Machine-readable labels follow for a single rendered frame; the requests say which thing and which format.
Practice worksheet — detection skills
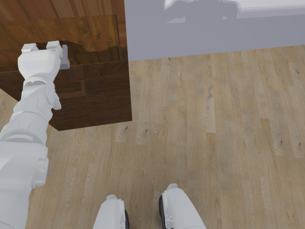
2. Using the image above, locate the drawer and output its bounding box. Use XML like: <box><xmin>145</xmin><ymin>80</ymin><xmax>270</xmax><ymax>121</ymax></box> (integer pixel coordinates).
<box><xmin>0</xmin><ymin>15</ymin><xmax>121</xmax><ymax>72</ymax></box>

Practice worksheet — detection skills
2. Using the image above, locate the left robot thigh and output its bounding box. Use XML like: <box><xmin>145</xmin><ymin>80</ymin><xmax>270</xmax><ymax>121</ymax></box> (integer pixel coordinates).
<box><xmin>93</xmin><ymin>199</ymin><xmax>125</xmax><ymax>229</ymax></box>

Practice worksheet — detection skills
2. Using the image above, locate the cabinet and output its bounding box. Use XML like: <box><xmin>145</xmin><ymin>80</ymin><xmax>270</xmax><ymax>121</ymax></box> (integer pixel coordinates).
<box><xmin>0</xmin><ymin>0</ymin><xmax>132</xmax><ymax>131</ymax></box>

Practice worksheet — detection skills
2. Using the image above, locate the robot left hand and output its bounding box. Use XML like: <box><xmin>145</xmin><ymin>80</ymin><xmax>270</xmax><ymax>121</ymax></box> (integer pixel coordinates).
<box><xmin>18</xmin><ymin>41</ymin><xmax>62</xmax><ymax>110</ymax></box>

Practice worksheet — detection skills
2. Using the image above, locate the robot right shin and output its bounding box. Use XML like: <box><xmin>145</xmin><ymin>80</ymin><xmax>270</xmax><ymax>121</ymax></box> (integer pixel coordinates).
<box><xmin>164</xmin><ymin>184</ymin><xmax>178</xmax><ymax>229</ymax></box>

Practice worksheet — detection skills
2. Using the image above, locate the handle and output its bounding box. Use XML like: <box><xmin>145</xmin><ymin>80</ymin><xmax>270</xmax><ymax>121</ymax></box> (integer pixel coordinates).
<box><xmin>57</xmin><ymin>91</ymin><xmax>87</xmax><ymax>102</ymax></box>
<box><xmin>59</xmin><ymin>45</ymin><xmax>70</xmax><ymax>70</ymax></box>

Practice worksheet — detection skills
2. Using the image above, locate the robot left upper arm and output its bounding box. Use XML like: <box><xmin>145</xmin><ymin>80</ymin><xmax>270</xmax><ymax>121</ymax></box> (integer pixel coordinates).
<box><xmin>0</xmin><ymin>141</ymin><xmax>49</xmax><ymax>229</ymax></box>

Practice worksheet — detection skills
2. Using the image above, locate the left robot forearm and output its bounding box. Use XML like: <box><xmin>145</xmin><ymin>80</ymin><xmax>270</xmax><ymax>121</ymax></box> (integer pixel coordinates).
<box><xmin>0</xmin><ymin>76</ymin><xmax>55</xmax><ymax>146</ymax></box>

